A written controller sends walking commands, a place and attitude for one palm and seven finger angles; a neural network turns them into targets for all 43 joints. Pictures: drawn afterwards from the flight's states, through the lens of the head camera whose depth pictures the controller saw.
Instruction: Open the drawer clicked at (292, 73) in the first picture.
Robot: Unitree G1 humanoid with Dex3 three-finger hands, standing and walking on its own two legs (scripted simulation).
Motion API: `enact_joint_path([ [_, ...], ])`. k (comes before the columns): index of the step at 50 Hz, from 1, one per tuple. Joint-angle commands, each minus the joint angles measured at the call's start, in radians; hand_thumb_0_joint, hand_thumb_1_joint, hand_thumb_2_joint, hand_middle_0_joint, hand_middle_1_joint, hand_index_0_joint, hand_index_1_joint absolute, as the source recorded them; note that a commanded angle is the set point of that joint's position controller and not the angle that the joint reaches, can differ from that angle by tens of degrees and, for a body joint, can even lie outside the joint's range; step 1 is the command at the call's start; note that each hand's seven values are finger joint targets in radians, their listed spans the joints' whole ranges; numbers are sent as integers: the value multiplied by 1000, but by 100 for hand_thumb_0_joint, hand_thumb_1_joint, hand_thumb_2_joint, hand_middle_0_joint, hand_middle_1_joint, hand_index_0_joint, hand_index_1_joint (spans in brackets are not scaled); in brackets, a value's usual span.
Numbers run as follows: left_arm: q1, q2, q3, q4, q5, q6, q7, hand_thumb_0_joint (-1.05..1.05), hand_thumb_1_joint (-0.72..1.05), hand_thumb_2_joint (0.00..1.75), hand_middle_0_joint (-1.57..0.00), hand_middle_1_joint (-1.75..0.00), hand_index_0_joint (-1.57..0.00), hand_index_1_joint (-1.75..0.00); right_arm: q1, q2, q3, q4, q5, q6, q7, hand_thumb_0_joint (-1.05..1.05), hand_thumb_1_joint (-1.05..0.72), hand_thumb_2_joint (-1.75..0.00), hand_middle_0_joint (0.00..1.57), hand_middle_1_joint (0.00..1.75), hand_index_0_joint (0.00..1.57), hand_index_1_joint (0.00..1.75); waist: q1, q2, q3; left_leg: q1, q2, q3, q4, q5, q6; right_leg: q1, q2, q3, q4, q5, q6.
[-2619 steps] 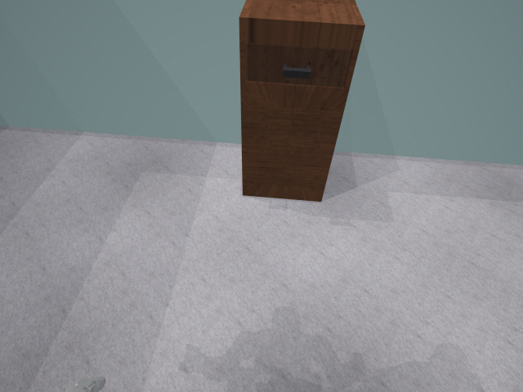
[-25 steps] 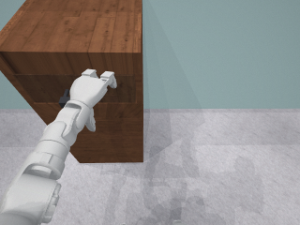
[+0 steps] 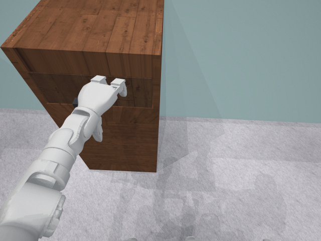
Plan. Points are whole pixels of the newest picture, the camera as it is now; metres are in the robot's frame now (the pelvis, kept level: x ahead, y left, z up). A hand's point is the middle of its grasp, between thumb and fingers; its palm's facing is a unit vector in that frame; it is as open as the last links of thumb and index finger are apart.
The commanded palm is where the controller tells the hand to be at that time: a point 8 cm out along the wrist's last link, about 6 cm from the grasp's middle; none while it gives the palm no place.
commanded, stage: move the hooked fingers above the handle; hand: left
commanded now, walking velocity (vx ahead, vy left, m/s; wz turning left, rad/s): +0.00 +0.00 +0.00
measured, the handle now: (92, 98) +0.53 +0.23 -0.01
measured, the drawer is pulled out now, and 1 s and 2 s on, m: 0.00 0.00 0.00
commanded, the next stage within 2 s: lower the fingers behind the handle in 1.38 s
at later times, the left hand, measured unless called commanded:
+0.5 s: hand (87, 115) +0.43 +0.21 +0.03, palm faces -0.15 -0.02 -0.99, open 13.8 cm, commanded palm +0.44 +0.22 +0.10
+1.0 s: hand (110, 108) +0.45 +0.15 +0.03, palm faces -0.14 -0.09 -0.99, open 13.8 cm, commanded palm +0.44 +0.21 +0.10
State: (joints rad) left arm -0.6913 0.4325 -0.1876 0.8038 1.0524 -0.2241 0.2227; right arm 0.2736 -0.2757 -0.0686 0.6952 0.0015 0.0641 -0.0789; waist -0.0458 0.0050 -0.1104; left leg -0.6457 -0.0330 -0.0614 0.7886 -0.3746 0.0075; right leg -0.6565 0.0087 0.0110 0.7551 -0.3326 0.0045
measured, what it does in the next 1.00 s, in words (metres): stands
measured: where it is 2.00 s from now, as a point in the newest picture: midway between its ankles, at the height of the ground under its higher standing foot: outside the picture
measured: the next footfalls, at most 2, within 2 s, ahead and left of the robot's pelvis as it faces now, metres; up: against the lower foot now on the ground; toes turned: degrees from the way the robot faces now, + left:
none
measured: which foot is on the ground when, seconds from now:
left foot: down 0.00-1.00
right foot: down 0.00-1.00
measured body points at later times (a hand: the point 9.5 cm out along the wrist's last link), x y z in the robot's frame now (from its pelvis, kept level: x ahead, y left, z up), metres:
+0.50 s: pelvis +0.01 +0.00 +0.00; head +0.07 -0.01 +0.45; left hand +0.43 +0.21 +0.09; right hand +0.04 -0.27 -0.12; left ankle +0.00 +0.11 -0.71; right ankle +0.02 -0.13 -0.71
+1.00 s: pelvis +0.01 +0.00 +0.00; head +0.07 -0.01 +0.45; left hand +0.46 +0.16 +0.09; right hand +0.06 -0.26 -0.13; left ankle +0.00 +0.11 -0.71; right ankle +0.02 -0.13 -0.71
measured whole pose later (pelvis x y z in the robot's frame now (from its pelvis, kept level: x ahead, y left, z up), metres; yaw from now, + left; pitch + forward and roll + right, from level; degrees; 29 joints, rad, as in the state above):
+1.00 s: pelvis +0.01 +0.00 +0.00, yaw -3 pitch +14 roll +0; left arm -0.65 0.41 -0.09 0.83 1.04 -0.18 0.14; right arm 0.31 -0.22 -0.03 0.66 0.00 0.12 -0.08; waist -0.07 0.03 -0.14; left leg -0.63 -0.02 -0.01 0.77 -0.39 0.02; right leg -0.67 0.02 0.06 0.76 -0.34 0.01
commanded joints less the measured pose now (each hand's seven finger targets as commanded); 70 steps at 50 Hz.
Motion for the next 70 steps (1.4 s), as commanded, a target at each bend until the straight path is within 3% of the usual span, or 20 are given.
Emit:
enact_joint_path([
  [1, -498, 514, 408, -103, 40, 85, 227, 0, -50, 30, -30, -120, -30, -120, 51, -130, -15, -64, -17, 5, 22, 0, -90, -90, 20, 30, 20, 30, 39, 129, -376, 107, -16, 50, -70, 233, 7, 90, 31, -24, -25, 137, -64],
  [5, -472, 463, 319, 6, 73, 284, 316, 0, -50, 30, -30, -120, -30, -120, 3, -116, 1, -87, -15, 36, 31, 0, -90, -90, 20, 30, 20, 30, 53, 104, -456, 76, -20, 105, -75, 300, -1, 210, 30, -18, -24, 255, -52],
  [9, -410, 485, 320, 90, 9, 380, 191, 0, -50, 30, -30, -120, -30, -120, 20, -121, -2, -102, 13, 75, 17, 0, -90, -90, 20, 30, 20, 30, 51, -56, -533, 78, -14, 131, -112, 320, 15, 396, 23, 3, -74, 368, -24],
  [12, -355, 464, 298, 138, -29, 385, 109, 0, -50, 30, -30, -120, -30, -120, 4, -127, 9, -106, 29, 98, -10, 0, -90, -90, 20, 30, 20, 30, 37, -155, -421, 54, -11, 134, -154, 264, 27, 414, 12, 11, -119, 347, -11],
  [16, -321, 354, 215, 108, 2, 260, -4, 0, -50, 30, -30, -120, -30, -120, 42, -147, -3, -126, 28, 66, -36, 0, -90, -90, 20, 30, 20, 30, -19, -168, -301, 87, 5, 125, -160, 203, 47, 310, 12, 13, -162, 274, -16],
  [21, -376, 83, 28, -236, -40, 6, -58, 0, -50, 30, -30, -120, -30, -120, 97, -104, -48, -123, 1, 6, -27, 0, -90, -90, 20, 30, 20, 30, -59, 76, -371, 318, 17, 85, -98, 334, 35, 137, 30, 7, -126, 255, -42],
  [26, -481, 316, 259, -283, -14, -74, 109, 0, -50, 30, -30, -120, -30, -120, 119, -117, -59, -58, -11, -3, -4, 0, -90, -90, 20, 30, 20, 30, -40, 121, -345, 261, 16, 31, -41, 367, 6, 23, 39, -24, -50, 215, -57],
  [31, -501, 486, 408, -164, 68, 110, 340, 0, -50, 30, -30, -120, -30, -120, 44, -129, -33, -53, -24, 13, 41, 0, -90, -90, 20, 30, 20, 30, 23, 153, -429, 145, -11, 52, -38, 304, 1, 65, 43, -36, 5, 178, -64],
  [32, -501, 435, 347, -113, 77, 172, 353, 0, -50, 30, -30, -120, -30, -120, 33, -122, -30, -57, -20, 20, 48, 0, -90, -90, 20, 30, 20, 30, 8, 173, -437, 154, -11, 64, -42, 304, -1, 68, 45, -39, 1, 188, -59],
  [38, -451, 189, 96, 124, -12, 423, 106, 0, -50, 30, -30, -120, -30, -120, 78, -143, -42, -81, 18, 54, 41, 0, -90, -90, 20, 30, 20, 30, -48, -1, -483, 227, 16, 95, -92, 355, 11, 193, 43, -36, -79, 306, -37],
  [41, -442, 46, -29, 36, -66, 340, -69, 0, -50, 30, -30, -120, -30, -120, 75, -145, -36, -105, 14, 52, 10, 0, -90, -90, 20, 30, 20, 30, -106, -105, -393, 249, 20, 85, -96, 319, 38, 180, 32, -28, -123, 295, -25],
  [45, -414, 148, 79, -129, -57, 115, -125, 0, -50, 30, -30, -120, -30, -120, 73, -129, -28, -114, -6, 37, -22, 0, -90, -90, 20, 30, 20, 30, -61, -63, -310, 230, 8, 70, -91, 276, 44, 140, 25, -10, -112, 252, -33],
  [48, -374, 368, 307, -201, 2, -15, -6, 0, -50, 30, -30, -120, -30, -120, 85, -107, -30, -121, -14, 30, -22, 0, -90, -90, 20, 30, 20, 30, 22, 39, -347, 187, 2, 66, -66, 336, 32, 146, 31, -5, -54, 273, -55],
  [51, -353, 534, 483, -236, 47, -1, 180, 0, -50, 30, -30, -120, -30, -120, 41, -103, -17, -116, -27, 35, 11, 0, -90, -90, 20, 30, 20, 30, 92, 113, -370, 86, -9, 63, -37, 365, 14, 160, 34, -7, 10, 273, -63],
  [54, -306, 467, 419, -197, 81, 134, 326, 0, -50, 30, -30, -120, -30, -120, 6, -99, -18, -122, -24, 32, 33, 0, -90, -90, 20, 30, 20, 30, 93, 121, -429, 96, -19, 101, -30, 394, 2, 191, 39, -8, 17, 331, -62],
  [57, -301, 404, 332, -47, 56, 290, 306, 0, -50, 30, -30, -120, -30, -120, 21, -114, -30, -93, -8, 47, 41, 0, -90, -90, 20, 30, 20, 30, 41, 39, -499, 110, -12, 120, -58, 357, 6, 268, 36, -4, -26, 356, -39],
  [60, -392, 287, 179, 10, -11, 377, 149, 0, -50, 30, -30, -120, -30, -120, 55, -139, -46, -86, 26, 46, 18, 0, -90, -90, 20, 30, 20, 30, -43, -60, -481, 162, 1, 120, -96, 306, 30, 298, 32, 0, -101, 354, -22],
  [62, -493, 57, -30, -105, -84, 341, 13, 0, -50, 30, -30, -120, -30, -120, 58, -141, -54, -86, 29, 31, -1, 0, -90, -90, 20, 30, 20, 30, -128, -84, -439, 273, 13, 103, -100, 289, 46, 229, 28, -2, -148, 329, -11],
  [66, -537, -57, -127, -217, -99, 186, -77, 0, -50, 30, -30, -120, -30, -120, 60, -125, -35, -61, 14, -26, -31, 0, -90, -90, 20, 30, 20, 30, -143, -21, -319, 342, 9, 45, -99, 292, 46, 86, 25, -19, -150, 231, -20],
  [70, -564, 220, 124, -261, -30, 21, -33, 0, -50, 30, -30, -120, -30, -120, 92, -118, -37, -54, -11, -21, -35, 0, -90, -90, 20, 30, 20, 30, -73, 67, -292, 294, 4, 36, -76, 277, 25, 36, 23, -22, -96, 184, -49],
])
